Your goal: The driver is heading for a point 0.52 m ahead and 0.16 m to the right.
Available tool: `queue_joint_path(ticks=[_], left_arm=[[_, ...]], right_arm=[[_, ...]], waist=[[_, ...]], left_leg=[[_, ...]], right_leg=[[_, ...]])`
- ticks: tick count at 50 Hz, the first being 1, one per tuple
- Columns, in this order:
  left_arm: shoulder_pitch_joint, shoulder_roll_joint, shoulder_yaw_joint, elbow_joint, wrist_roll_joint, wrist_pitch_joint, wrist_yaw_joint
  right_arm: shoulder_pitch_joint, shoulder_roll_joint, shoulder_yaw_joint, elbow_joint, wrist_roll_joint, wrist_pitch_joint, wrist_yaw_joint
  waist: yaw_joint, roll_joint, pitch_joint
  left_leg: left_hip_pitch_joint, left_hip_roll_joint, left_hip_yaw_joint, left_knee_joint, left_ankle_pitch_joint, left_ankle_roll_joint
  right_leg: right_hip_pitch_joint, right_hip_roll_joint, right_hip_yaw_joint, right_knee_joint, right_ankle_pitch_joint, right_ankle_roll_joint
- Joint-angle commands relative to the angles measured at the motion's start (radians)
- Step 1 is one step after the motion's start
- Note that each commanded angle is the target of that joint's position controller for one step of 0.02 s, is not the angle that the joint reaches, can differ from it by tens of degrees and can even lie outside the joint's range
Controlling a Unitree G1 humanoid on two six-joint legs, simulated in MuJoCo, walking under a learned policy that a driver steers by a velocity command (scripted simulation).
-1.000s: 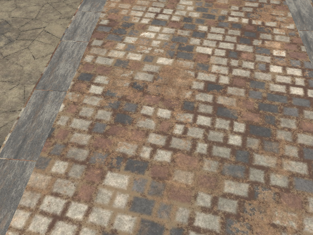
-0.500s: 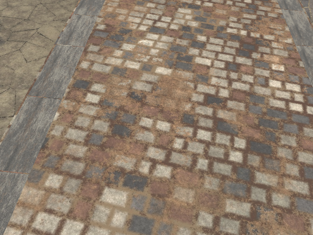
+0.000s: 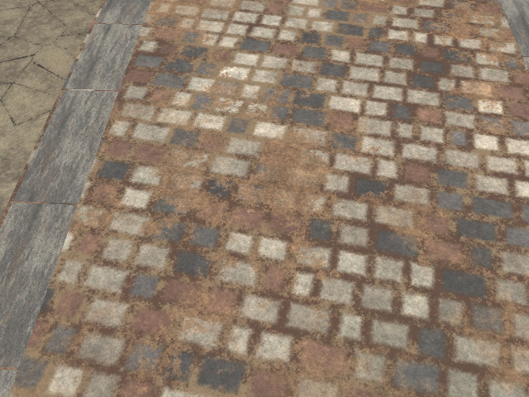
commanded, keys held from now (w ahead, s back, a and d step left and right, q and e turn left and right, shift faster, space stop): w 0.32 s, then w+e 0.38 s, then no key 0.30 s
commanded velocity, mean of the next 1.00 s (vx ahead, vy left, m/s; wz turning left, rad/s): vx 0.43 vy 0.00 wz -0.19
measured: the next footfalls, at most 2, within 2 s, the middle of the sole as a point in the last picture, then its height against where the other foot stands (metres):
left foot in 0.44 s outside the picture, level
right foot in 0.94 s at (318, 315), level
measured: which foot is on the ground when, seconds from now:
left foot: up 0.00-0.42, down 0.44-0.94, up 0.96-1.00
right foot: down 0.00-0.46, up 0.48-0.92, down 0.94-1.00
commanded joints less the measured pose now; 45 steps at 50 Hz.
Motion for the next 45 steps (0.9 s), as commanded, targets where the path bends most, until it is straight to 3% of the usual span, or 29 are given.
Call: queue_joint_path(ticks=[1,3,5,9,13,17,19,20,21,22,23,24,25,26,27,28,29,31,33,35,39,42,44,45], left_arm=[[0.148,0.121,0.033,0.009,0.008,-0.006,0.004],[0.106,0.086,0.023,0.012,0.021,-0.016,-0.002],[0.125,0.098,0.026,0.034,0.012,-0.025,-0.003],[0.192,0.141,0.035,0.068,0.010,-0.021,0.021],[0.268,0.166,0.038,0.097,-0.003,-0.011,0.035],[0.345,0.168,0.041,0.139,-0.013,0.013,0.039],[0.344,0.179,0.047,0.143,-0.015,0.026,0.044],[0.331,0.190,0.051,0.139,-0.015,0.032,0.045],[0.306,0.195,0.051,0.132,-0.013,0.037,0.046],[0.301,0.168,0.040,0.122,-0.003,0.038,0.045],[0.313,0.103,0.015,0.089,0.023,0.036,0.045],[0.455,-0.013,-0.013,0.091,-0.004,0.016,0.038],[0.389,0.123,0.017,0.105,-0.032,0.005,0.039],[0.302,0.166,0.033,0.080,-0.047,0.000,0.041],[0.266,0.150,0.034,0.076,-0.041,0.003,0.048],[0.248,0.137,0.041,0.076,-0.027,0.011,0.052],[0.276,0.111,0.042,0.077,-0.027,0.023,0.049],[0.278,0.073,0.041,0.069,-0.028,0.046,0.043],[0.239,0.065,0.043,0.043,-0.024,0.061,0.043],[0.193,0.059,0.042,0.017,-0.017,0.063,0.038],[0.063,0.018,0.022,-0.033,0.008,0.045,0.017],[0.018,0.030,0.022,-0.062,0.009,0.044,0.002],[0.036,0.066,0.032,-0.069,0.013,0.044,-0.005],[0.092,0.092,0.043,-0.055,0.017,0.041,-0.005]], right_arm=[[-0.082,-0.139,-0.030,-0.110,0.016,-0.050,-0.004],[-0.042,-0.098,-0.032,-0.101,-0.002,-0.024,-0.010],[-0.037,-0.069,-0.028,-0.106,-0.008,-0.003,-0.013],[-0.198,-0.081,-0.029,-0.171,-0.024,-0.002,-0.014],[-0.354,-0.055,-0.015,-0.215,-0.015,-0.018,0.003],[-0.457,-0.073,-0.013,-0.265,-0.006,-0.026,0.026],[-0.446,-0.099,-0.022,-0.277,-0.007,-0.033,0.034],[-0.409,-0.117,-0.029,-0.271,-0.007,-0.036,0.035],[-0.318,-0.143,-0.044,-0.250,-0.007,-0.040,0.032],[-0.153,-0.196,-0.070,-0.204,-0.012,-0.042,0.022],[0.028,-0.276,-0.090,-0.179,-0.027,-0.037,0.010],[0.047,-0.309,-0.096,-0.156,-0.031,-0.028,0.018],[0.012,-0.189,-0.067,-0.177,-0.026,-0.029,0.018],[-0.066,-0.145,-0.053,-0.189,-0.023,-0.033,0.015],[-0.135,-0.127,-0.046,-0.196,-0.026,-0.037,0.016],[-0.178,-0.097,-0.040,-0.195,-0.029,-0.039,0.017],[-0.199,-0.098,-0.040,-0.189,-0.039,-0.043,0.016],[-0.213,-0.091,-0.043,-0.178,-0.038,-0.051,0.015],[-0.209,-0.110,-0.051,-0.166,-0.038,-0.054,0.008],[-0.191,-0.127,-0.058,-0.154,-0.040,-0.049,-0.002],[-0.172,-0.154,-0.061,-0.133,-0.032,-0.027,-0.018],[-0.126,-0.175,-0.066,-0.101,-0.012,-0.006,-0.022],[-0.145,-0.195,-0.073,-0.093,0.002,0.007,-0.024],[-0.165,-0.200,-0.076,-0.093,0.007,0.013,-0.027]], waist=[[0.083,-0.034,-0.098],[0.022,-0.073,-0.074],[0.005,-0.073,-0.049],[0.037,-0.048,0.003],[0.093,-0.044,0.018],[0.117,-0.043,0.038],[0.087,-0.054,0.024],[0.062,-0.070,0.002],[0.006,-0.076,-0.050],[-0.067,-0.061,-0.168],[-0.118,0.068,-0.345],[-0.037,0.343,-0.455],[-0.073,0.195,-0.367],[-0.063,0.142,-0.227],[-0.032,0.070,-0.161],[-0.010,0.056,-0.099],[0.022,0.103,-0.091],[0.041,0.092,-0.061],[0.048,0.062,-0.032],[0.040,0.047,-0.014],[0.009,0.028,0.015],[0.001,0.046,-0.016],[0.033,0.073,-0.043],[0.072,0.077,-0.077]], left_leg=[[-0.489,0.103,-0.025,0.203,0.115,0.022],[-0.375,0.147,-0.030,0.128,0.182,0.016],[-0.370,0.161,-0.014,0.069,0.201,-0.002],[-0.485,0.168,0.002,-0.175,0.411,-0.040],[-0.414,0.111,0.056,-0.439,0.594,-0.042],[-0.457,0.093,0.035,-0.543,0.539,-0.018],[-0.426,0.079,0.024,-0.582,0.457,0.001],[-0.363,0.062,0.035,-0.591,0.414,0.010],[-0.226,0.034,0.060,-0.617,0.396,0.028],[0.027,0.048,0.053,-0.598,0.415,0.061],[0.336,0.255,-0.166,-0.563,0.409,0.119],[0.600,0.440,-0.605,-0.700,0.190,0.253],[0.523,0.405,-0.587,-0.757,0.086,0.210],[0.393,0.377,-0.419,-0.775,0.132,0.164],[0.264,0.341,-0.311,-0.806,0.236,0.145],[0.169,0.298,-0.213,-0.845,0.303,0.128],[0.105,0.287,-0.150,-0.874,0.346,0.128],[0.051,0.268,-0.052,-0.913,0.427,0.139],[0.043,0.267,0.018,-0.934,0.491,0.148],[0.058,0.263,0.078,-0.949,0.515,0.150],[0.031,0.217,0.210,-0.907,0.797,0.135],[0.136,0.251,0.207,-0.835,0.880,0.128],[0.191,0.270,0.194,-0.753,0.950,0.108],[0.202,0.260,0.195,-0.674,0.989,0.088]], right_leg=[[0.428,-0.307,0.447,-0.345,-0.087,-0.184],[0.283,-0.249,0.329,-0.404,0.009,-0.170],[0.221,-0.238,0.264,-0.444,0.064,-0.187],[0.247,-0.219,0.186,-0.478,0.126,-0.182],[0.277,-0.191,0.115,-0.478,0.129,-0.144],[0.440,-0.257,0.146,-0.411,0.159,-0.136],[0.502,-0.286,0.182,-0.350,0.221,-0.120],[0.512,-0.287,0.193,-0.306,0.293,-0.111],[0.496,-0.261,0.179,-0.205,0.428,-0.094],[0.409,-0.200,0.145,-0.009,0.452,-0.065],[0.202,-0.111,0.091,0.321,0.151,-0.027],[-0.156,0.038,0.107,0.611,-0.439,0.021],[-0.244,-0.021,0.209,0.713,-0.436,0.015],[-0.286,-0.066,0.191,0.717,-0.335,0.006],[-0.247,-0.112,0.174,0.686,-0.246,0.014],[-0.216,-0.137,0.175,0.635,-0.186,0.018],[-0.156,-0.161,0.179,0.616,-0.144,0.025],[-0.142,-0.174,0.163,0.593,-0.116,0.036],[-0.196,-0.180,0.164,0.549,-0.059,0.045],[-0.236,-0.180,0.164,0.447,0.026,0.055],[-0.121,-0.122,0.059,0.152,0.176,0.057],[-0.090,-0.091,0.044,0.055,0.169,0.037],[-0.047,-0.068,0.041,0.016,0.098,0.006],[0.028,-0.045,0.029,-0.024,0.099,-0.013]])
